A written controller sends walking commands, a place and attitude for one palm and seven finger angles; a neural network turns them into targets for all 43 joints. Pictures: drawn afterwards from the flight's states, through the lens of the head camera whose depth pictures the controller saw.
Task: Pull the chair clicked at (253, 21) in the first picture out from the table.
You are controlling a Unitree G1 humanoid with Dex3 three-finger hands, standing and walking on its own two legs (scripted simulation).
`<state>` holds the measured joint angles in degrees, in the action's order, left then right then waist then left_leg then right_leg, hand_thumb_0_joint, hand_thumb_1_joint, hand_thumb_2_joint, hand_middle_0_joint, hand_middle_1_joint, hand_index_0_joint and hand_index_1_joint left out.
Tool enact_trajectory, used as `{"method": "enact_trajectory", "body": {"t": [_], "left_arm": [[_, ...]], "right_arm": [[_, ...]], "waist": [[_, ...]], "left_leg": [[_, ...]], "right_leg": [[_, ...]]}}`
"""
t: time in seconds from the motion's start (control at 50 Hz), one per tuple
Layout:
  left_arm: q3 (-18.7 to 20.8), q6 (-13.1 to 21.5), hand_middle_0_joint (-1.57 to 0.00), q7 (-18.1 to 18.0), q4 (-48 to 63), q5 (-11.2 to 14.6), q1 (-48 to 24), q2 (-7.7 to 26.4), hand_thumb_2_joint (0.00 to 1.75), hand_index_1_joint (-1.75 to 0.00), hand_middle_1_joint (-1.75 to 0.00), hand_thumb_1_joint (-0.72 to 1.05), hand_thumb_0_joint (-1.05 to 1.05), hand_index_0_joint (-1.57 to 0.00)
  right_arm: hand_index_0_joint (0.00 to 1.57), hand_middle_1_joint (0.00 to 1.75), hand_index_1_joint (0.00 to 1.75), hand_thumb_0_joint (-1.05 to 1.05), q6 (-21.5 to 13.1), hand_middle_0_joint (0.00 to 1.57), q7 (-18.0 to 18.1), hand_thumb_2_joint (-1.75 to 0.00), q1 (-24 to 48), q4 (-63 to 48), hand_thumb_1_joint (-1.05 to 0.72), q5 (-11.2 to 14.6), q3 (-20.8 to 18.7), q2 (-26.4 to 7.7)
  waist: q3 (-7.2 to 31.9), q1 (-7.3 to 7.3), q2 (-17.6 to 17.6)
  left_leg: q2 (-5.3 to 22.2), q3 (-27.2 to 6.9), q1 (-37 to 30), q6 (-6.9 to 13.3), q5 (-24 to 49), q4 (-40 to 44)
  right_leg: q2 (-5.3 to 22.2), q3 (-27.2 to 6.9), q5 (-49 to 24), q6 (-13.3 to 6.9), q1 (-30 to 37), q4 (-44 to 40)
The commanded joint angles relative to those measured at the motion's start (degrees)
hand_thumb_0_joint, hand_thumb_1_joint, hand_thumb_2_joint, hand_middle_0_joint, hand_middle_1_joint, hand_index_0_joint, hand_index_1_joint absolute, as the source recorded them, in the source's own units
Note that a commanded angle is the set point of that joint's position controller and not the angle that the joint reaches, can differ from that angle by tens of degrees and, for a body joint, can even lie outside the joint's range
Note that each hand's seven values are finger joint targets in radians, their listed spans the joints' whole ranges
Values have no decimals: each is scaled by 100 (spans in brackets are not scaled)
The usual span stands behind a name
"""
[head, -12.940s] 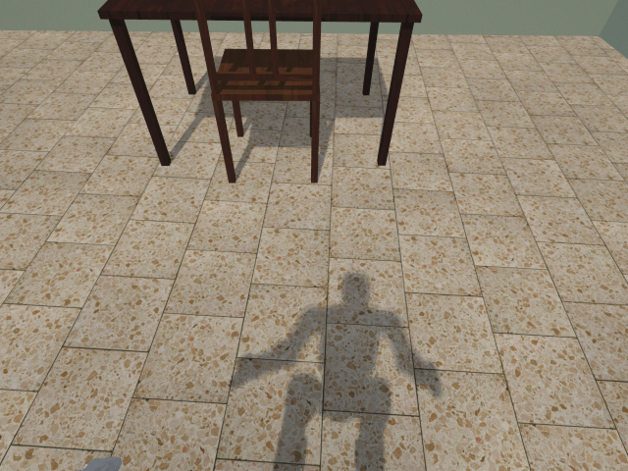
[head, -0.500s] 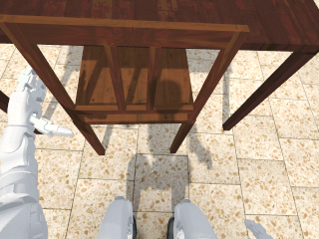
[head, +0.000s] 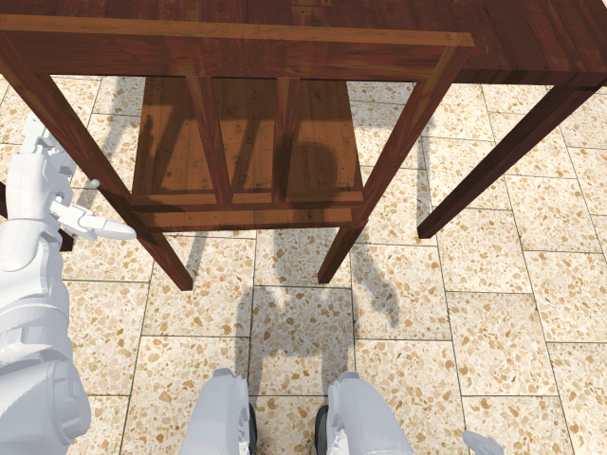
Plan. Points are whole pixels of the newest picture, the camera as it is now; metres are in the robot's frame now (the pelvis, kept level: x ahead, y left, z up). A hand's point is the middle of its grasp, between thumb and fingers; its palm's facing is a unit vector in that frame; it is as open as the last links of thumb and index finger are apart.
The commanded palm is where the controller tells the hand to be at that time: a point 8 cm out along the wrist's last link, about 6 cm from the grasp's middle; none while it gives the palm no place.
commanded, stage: push the fingers through the gap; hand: left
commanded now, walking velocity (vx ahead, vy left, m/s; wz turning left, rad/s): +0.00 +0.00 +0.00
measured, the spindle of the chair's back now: (214, 150) +0.49 +0.11 +0.03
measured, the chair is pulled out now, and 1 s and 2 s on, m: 0.00 0.00 0.03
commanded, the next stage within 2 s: hook a spindle and tug to test in 0.10 s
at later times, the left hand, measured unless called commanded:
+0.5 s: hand (94, 186) +0.44 +0.25 +0.02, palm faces +0.05 -1.00 -0.05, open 15.9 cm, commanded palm +0.42 +0.28 +0.02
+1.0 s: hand (100, 181) +0.44 +0.24 +0.02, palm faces +0.06 -1.00 -0.05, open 7.0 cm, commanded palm +0.42 +0.27 +0.02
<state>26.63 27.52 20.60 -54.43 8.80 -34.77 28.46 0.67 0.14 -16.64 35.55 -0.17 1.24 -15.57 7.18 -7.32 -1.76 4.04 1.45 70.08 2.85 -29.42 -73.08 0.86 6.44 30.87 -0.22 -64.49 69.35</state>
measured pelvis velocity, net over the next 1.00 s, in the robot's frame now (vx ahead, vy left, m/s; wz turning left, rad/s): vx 0.01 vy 0.00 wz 0.00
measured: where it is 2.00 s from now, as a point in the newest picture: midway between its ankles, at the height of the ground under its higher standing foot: outside the picture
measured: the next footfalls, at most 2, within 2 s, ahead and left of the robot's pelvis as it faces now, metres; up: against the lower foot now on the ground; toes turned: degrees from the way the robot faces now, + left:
none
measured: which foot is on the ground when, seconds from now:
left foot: down 0.00-1.00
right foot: down 0.00-1.00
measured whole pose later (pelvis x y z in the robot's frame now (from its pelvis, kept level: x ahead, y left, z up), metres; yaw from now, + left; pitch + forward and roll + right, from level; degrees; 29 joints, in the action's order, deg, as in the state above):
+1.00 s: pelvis +0.01 +0.00 +0.00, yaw +0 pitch +26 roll -5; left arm 24.3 27.2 17.8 -51.3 9.2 -32.4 26.4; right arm 1.2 -0.5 -16.4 35.5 -0.1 0.8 -15.2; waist 7.6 -7.0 -1.8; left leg 3.8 1.5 68.4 2.9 -29.7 -71.9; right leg 0.8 6.2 31.0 0.0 -62.8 68.1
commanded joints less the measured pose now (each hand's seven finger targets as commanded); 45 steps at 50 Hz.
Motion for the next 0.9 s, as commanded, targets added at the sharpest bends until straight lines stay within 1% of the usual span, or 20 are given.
{"method": "enact_trajectory", "body": {"t": [0.0, 0.06, 0.12, 0.14, 0.16, 0.18, 0.2, 0.24, 0.32, 0.42, 0.46, 0.48, 0.58, 0.64, 0.68, 0.7, 0.76, 0.82, 0.86, 0.88], "left_arm": [[272, 424, -6, -25, 1402, 155, -1564, 1553, 30, -8, -8, -50, 0, -6], [87, 360, -6, -2, 1285, 190, -1599, 1332, 30, -8, -8, -50, 0, -6], [274, 340, -6, 10, 1231, 198, -1498, 1537, 30, -8, -8, -50, 0, -6], [161, 363, -6, 24, 1292, 212, -1603, 1422, 30, -8, -8, -50, 0, -6], [235, 370, -6, 18, 1222, 172, -1596, 1516, 30, -8, -8, -50, 0, -6], [109, 401, -6, 17, 1276, 189, -1788, 1396, 30, -8, -8, -50, 0, -6], [98, 411, -8, 22, 1261, 178, -1711, 1357, 30, -13, -13, -50, 0, -8], [47, 454, -11, 11, 1211, 174, -1893, 1352, 30, -24, -24, -50, 0, -11], [254, 444, -18, 8, 1179, 160, -1665, 1550, 30, -46, -46, -50, 0, -18], [177, 363, -27, 8, 1280, 188, -1526, 1415, 30, -74, -74, -50, 0, -27], [244, 375, -31, -10, 1313, 189, -1618, 1522, 30, -85, -85, -50, 0, -31], [112, 389, -32, -9, 1372, 184, -1712, 1393, 30, -90, -90, -50, 0, -32], [19, 404, -41, -49, 1511, 203, -1649, 1238, 42, -118, -118, -22, 0, -41], [-63, 367, -46, -71, 1403, 211, -1553, 1110, 49, -134, -134, -5, 0, -46], [-36, 368, -50, -103, 1391, 176, -1637, 1191, 54, -145, -145, 6, 0, -50], [30, 396, -50, -117, 1493, 141, -1608, 1292, 56, -145, -145, 12, 0, -50], [-214, 403, -50, -129, 1532, 111, -1526, 1029, 64, -145, -145, 28, 0, -50], [-70, 423, -50, -178, 1551, 91, -1534, 1212, 71, -145, -145, 45, 0, -50], [-173, 419, -50, -188, 1630, 108, -1391, 1023, 76, -145, -145, 56, 0, -50], [-43, 400, -50, -200, 1528, 107, -1342, 1176, 78, -145, -145, 62, 0, -50]], "right_arm": [[20, 30, 30, 0, -131, 20, 66, -90, -745, -363, -90, -16, -422, -1073], [20, 30, 30, 0, -121, 20, 61, -90, -707, -323, -90, 4, -413, -1055], [20, 30, 30, 0, -115, 20, 88, -90, -715, -332, -90, 16, -423, -1083], [20, 30, 30, 0, -126, 20, 80, -90, -705, -349, -90, 13, -405, -1057], [20, 30, 30, 0, -122, 20, 87, -90, -723, -323, -90, 6, -412, -1074], [20, 30, 30, 0, -128, 20, 92, -90, -705, -309, -90, 10, -417, -1063], [20, 30, 30, 0, -138, 20, 84, -90, -697, -324, -90, 5, -420, -1054], [20, 30, 30, 0, -142, 20, 99, -90, -713, -283, -90, 9, -418, -1070], [20, 30, 30, 0, -135, 20, 90, -90, -686, -330, -90, -8, -423, -1080], [20, 30, 30, 0, -112, 20, 66, -90, -668, -382, -90, 11, -426, -1058], [20, 30, 30, 0, -118, 20, 71, -90, -674, -360, -90, 7, -410, -1066], [20, 30, 30, 0, -122, 20, 70, -90, -651, -368, -90, 11, -408, -1055], [20, 30, 30, 0, -145, 20, 72, -90, -673, -339, -90, -2, -429, -1045], [20, 30, 30, 0, -145, 20, 65, -90, -666, -339, -90, 8, -423, -1031], [20, 30, 30, 0, -139, 20, 57, -90, -656, -326, -90, 3, -422, -1044], [20, 30, 30, 0, -136, 20, 59, -90, -668, -336, -90, -3, -430, -1048], [20, 30, 30, 0, -123, 20, 23, -90, -649, -361, -90, 0, -430, -1013], [20, 30, 30, 0, -106, 20, 22, -90, -670, -358, -90, -9, -439, -1038], [20, 30, 30, 0, -96, 20, 5, -90, -662, -393, -90, -3, -442, -1011], [20, 30, 30, 0, -85, 20, 11, -90, -678, -370, -90, -3, -447, -1035]], "waist": [[3084, 116, -855], [2796, 13, -758], [2778, 67, -711], [2748, 43, -794], [2758, 58, -762], [2709, -22, -719], [2760, 38, -842], [2694, -50, -738], [2867, 105, -831], [2911, 74, -687], [2862, 78, -787], [2838, 36, -798], [2953, 42, -868], [2799, 20, -740], [2799, 27, -760], [2888, 76, -873], [2872, 53, -931], [2899, 86, -867], [2993, 71, -851], [2920, 105, -841]], "left_leg": [[-151, -708, -3185, -142, 2532, 829], [-151, -664, -3014, -111, 2332, 825], [-165, -625, -2871, -107, 2253, 830], [-176, -617, -2883, -95, 2264, 819], [-159, -636, -2909, -111, 2302, 810], [-153, -659, -2956, -105, 2275, 807], [-168, -639, -2975, -114, 2216, 806], [-151, -677, -2985, -100, 2199, 787], [-176, -657, -2969, -124, 2255, 786], [-168, -657, -2985, -114, 2351, 793], [-171, -652, -2939, -115, 2334, 786], [-167, -674, -3006, -118, 2319, 803], [-147, -714, -3228, -139, 2499, 816], [-166, -696, -3101, -124, 2398, 831], [-169, -693, -3059, -132, 2318, 841], [-156, -697, -3172, -148, 2422, 845], [-143, -720, -3321, -164, 2449, 882], [-147, -720, -3242, -162, 2480, 879], [-152, -722, -3357, -163, 2630, 894], [-135, -727, -3289, -181, 2597, 899]], "right_leg": [[-256, -246, -1579, -128, 720, -830], [-256, -259, -1503, -107, 631, -887], [-248, -285, -1508, -114, 749, -884], [-259, -283, -1511, -122, 710, -870], [-255, -269, -1503, -125, 679, -845], [-257, -264, -1472, -110, 586, -863], [-256, -277, -1403, -120, 589, -874], [-266, -252, -1366, -127, 481, -852], [-250, -274, -1429, -137, 667, -825], [-262, -276, -1555, -116, 737, -850], [-262, -275, -1543, -124, 726, -826], [-260, -261, -1497, -122, 643, -838], [-258, -236, -1542, -125, 575, -838], [-264, -229, -1507, -122, 592, -864], [-258, -244, -1465, -125, 606, -862], [-256, -239, -1501, -139, 607, -843], [-267, -216, -1442, -146, 510, -871], [-265, -226, -1496, -149, 596, -839], [-269, -215, -1599, -139, 632, -860], [-270, -213, -1577, -149, 631, -847]]}}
